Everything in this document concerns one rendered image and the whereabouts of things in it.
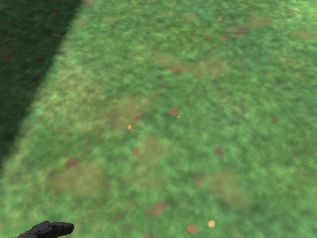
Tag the left robot hand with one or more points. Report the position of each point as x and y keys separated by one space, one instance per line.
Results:
x=48 y=229

